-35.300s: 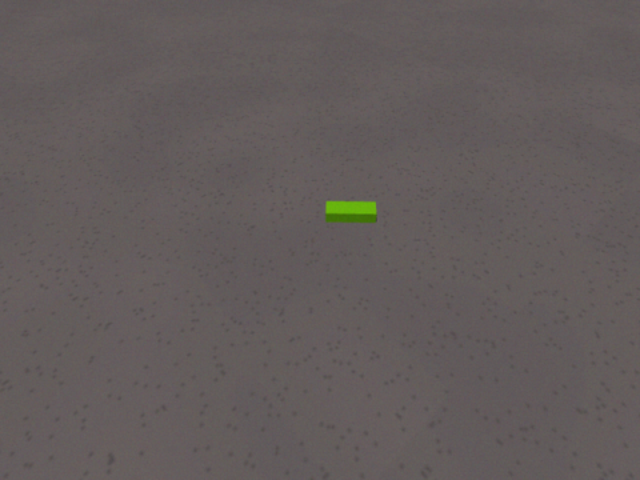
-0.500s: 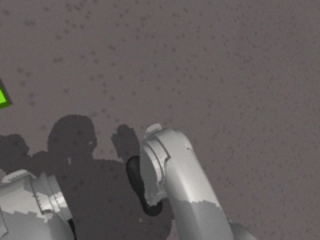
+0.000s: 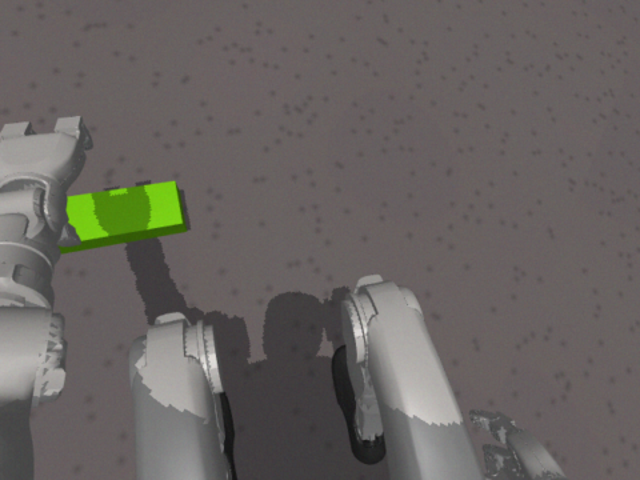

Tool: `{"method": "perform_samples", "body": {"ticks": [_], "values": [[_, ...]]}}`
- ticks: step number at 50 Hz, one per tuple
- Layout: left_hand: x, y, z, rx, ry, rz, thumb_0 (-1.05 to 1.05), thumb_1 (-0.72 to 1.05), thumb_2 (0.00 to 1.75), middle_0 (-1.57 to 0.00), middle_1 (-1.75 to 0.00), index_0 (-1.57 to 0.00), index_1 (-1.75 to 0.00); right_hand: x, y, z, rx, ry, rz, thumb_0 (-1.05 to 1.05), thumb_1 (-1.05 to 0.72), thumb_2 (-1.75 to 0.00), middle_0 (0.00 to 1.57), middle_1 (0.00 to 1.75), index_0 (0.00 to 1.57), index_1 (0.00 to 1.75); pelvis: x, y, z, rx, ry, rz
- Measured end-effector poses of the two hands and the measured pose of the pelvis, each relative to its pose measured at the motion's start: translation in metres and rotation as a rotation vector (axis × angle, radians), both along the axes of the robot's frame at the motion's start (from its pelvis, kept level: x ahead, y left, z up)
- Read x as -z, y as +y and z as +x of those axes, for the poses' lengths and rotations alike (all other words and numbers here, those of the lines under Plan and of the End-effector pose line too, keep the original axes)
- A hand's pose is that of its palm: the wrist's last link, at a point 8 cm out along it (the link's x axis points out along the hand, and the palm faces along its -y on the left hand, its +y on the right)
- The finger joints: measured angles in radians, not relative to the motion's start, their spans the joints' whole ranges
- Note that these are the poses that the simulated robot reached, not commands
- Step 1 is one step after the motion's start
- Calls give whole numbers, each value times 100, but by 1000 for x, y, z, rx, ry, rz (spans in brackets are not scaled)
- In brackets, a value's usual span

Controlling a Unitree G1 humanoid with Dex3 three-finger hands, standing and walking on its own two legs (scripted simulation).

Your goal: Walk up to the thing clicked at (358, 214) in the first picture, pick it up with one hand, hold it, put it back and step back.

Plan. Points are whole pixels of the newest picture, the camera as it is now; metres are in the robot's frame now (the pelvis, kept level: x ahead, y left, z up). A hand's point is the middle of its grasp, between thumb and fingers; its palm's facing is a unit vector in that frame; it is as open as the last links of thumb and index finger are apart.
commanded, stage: withdraw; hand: left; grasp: from above
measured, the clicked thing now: (115, 217) +0.53 +0.27 -0.34
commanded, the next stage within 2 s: home in 0.22 s
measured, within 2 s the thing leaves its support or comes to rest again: neither
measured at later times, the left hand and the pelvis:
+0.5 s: hand (75, 183) +0.53 +0.28 -0.20, palm faces -0.31 -0.06 -0.95, open 13.2 cm; pelvis +0.01 +0.00 -0.04, yaw -2 degrees
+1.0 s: hand (7, 297) +0.34 +0.25 +0.01, palm faces -0.22 -0.73 -0.65, open 7.6 cm; pelvis +0.01 +0.00 +0.12, yaw +4 degrees
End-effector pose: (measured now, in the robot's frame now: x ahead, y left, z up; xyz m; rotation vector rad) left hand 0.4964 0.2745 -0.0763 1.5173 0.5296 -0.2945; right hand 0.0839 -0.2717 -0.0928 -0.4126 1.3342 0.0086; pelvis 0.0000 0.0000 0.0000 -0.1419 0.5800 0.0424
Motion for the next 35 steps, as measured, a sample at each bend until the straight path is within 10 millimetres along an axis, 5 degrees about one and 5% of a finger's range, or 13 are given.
{"method": "perform_samples", "body": {"ticks": [10,20,28,35], "values": [[49,-3,-6,88,-12,-28,0,-51,102,-9,-101,-8,-102,-1,-16,-41,23,96,-135,0,-90,-90,20,30,20,30,24,-3,-5,7,-17,-5],[85,10,18,51,-119,-1,0,-48,99,-12,-98,-12,-98,16,7,-72,59,197,-116,0,-90,-89,20,30,20,30,45,3,4,13,7,-22],[43,12,33,-72,-212,-38,0,-19,93,-21,-75,-20,-76,15,20,-56,125,172,-36,0,-89,-89,21,30,20,30,27,5,17,12,69,-17],[-21,21,-5,-226,-117,-155,0,23,88,-22,-52,-21,-53,-7,18,-16,141,89,32,0,-90,-89,21,30,20,30,-19,7,22,-3,85,1]]}}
